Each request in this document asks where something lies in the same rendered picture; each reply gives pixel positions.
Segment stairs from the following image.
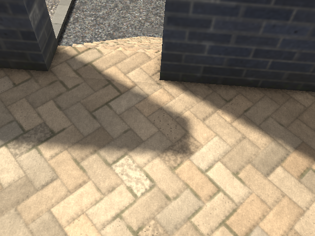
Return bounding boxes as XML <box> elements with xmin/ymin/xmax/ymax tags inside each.
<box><xmin>72</xmin><ymin>36</ymin><xmax>162</xmax><ymax>53</ymax></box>

